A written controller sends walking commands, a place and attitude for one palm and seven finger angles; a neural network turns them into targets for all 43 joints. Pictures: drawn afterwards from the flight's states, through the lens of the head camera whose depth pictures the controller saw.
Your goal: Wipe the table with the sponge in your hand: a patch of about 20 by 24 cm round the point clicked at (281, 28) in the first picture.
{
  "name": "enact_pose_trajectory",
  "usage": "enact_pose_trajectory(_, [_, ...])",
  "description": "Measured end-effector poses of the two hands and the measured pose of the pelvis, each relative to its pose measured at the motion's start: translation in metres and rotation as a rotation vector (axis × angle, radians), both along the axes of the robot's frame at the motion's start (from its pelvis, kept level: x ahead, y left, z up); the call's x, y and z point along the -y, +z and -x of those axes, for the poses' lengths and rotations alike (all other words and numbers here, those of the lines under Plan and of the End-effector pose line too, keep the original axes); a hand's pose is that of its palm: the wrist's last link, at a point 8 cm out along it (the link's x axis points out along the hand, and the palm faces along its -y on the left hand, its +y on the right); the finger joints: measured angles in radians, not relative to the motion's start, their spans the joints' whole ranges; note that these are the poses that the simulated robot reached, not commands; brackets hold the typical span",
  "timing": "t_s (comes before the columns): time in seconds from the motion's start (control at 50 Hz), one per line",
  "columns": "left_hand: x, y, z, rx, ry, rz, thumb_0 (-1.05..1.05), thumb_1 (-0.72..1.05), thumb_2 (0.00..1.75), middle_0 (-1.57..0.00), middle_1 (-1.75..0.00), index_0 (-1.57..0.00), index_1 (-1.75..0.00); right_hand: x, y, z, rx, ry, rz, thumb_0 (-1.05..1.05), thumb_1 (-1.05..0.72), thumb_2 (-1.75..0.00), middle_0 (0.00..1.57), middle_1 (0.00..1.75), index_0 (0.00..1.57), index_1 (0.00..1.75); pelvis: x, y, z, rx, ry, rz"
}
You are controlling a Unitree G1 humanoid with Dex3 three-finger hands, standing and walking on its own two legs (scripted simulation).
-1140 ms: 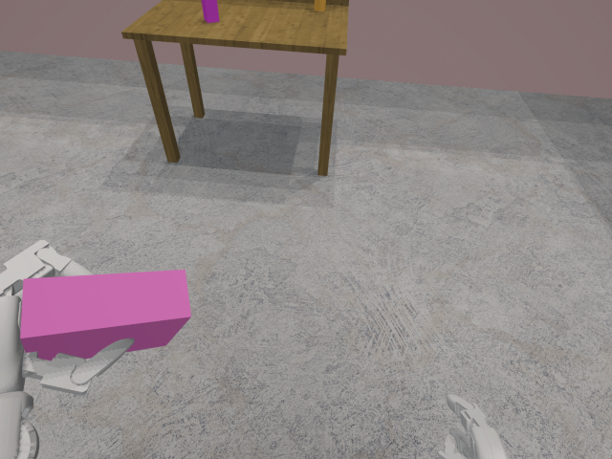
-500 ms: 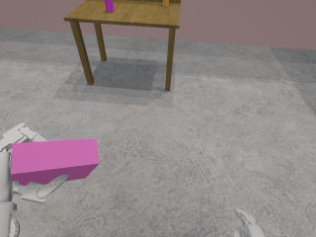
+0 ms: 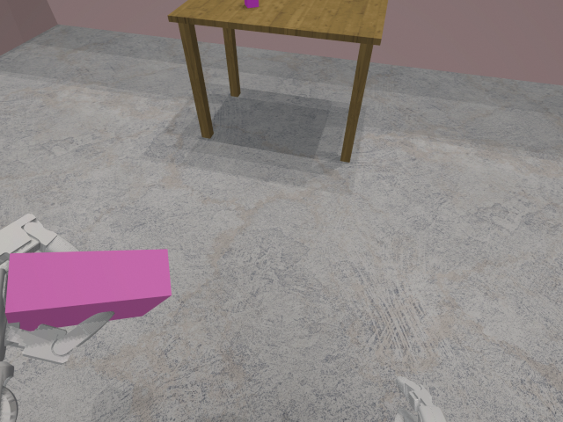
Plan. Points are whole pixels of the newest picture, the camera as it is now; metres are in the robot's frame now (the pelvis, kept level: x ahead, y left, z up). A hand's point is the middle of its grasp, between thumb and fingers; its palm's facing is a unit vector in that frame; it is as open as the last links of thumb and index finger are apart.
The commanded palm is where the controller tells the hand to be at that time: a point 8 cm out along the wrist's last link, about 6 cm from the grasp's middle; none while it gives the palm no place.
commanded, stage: walk to a spot facing it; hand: left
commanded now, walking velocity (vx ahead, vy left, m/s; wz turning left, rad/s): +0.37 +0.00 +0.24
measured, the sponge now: (113, 289) +0.23 +0.20 +0.15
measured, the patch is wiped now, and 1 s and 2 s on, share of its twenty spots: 0.00 0.00 0.00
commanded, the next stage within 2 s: none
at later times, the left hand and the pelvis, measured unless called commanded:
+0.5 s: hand (96, 187) +0.36 +0.26 +0.17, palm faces +0.50 -0.76 -0.42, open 9.2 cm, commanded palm +0.28 +0.29 +0.18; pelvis +0.15 +0.00 -0.01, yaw +6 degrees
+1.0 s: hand (175, 129) +0.49 +0.20 +0.16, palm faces +0.52 -0.74 -0.43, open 9.2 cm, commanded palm +0.41 +0.24 +0.18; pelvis +0.31 -0.07 +0.00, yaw +12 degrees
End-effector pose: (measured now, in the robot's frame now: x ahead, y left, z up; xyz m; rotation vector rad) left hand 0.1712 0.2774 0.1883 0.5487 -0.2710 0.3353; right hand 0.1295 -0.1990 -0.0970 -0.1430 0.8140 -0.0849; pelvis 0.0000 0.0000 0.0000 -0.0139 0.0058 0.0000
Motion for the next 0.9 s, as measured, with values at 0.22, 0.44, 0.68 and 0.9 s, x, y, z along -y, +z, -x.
enact_pose_trajectory(0.22, [0.013, -0.006, -0.035, -0.054, 0.1, 0.02, -0.01, -0.42, 1.02, -0.84, -1.38, -0.83, -1.38, 0.063, 0.01, -0.09, -0.04, 0.041, 0.115, 0.01, -0.9, -0.9, 0.2, 0.3, 0.2, 0.3, 0.024, 0.007, -0.061, 0.003, 0.092, -0.044])
enact_pose_trajectory(0.44, [-0.014, -0.005, -0.11, 0.077, 0.12, 0.0, -0.01, -0.42, 1.02, -0.84, -1.38, -0.84, -1.38, 0.038, 0.013, -0.199, 0.056, 0.061, 0.156, 0.01, -0.91, -0.9, 0.2, 0.3, 0.19, 0.3, 0.002, -0.015, -0.14, 0.011, 0.093, -0.059])
enact_pose_trajectory(0.68, [0.004, 0.028, -0.175, 0.104, 0.068, -0.035, -0.01, -0.42, 1.02, -0.84, -1.38, -0.84, -1.38, -0.015, 0.017, -0.252, 0.047, 0.124, -0.042, 0.01, -0.9, -0.9, 0.2, 0.3, 0.2, 0.3, 0.017, 0.006, -0.208, 0.011, 0.119, 0.001])
enact_pose_trajectory(0.9, [0.031, -0.013, -0.239, 0.018, 0.261, 0.034, -0.01, -0.42, 1.02, -0.84, -1.38, -0.84, -1.38, 0.06, -0.029, -0.332, -0.057, 0.171, 0.038, 0.01, -0.9, -0.9, 0.2, 0.3, 0.2, 0.3, 0.061, -0.014, -0.286, 0.036, 0.196, -0.022])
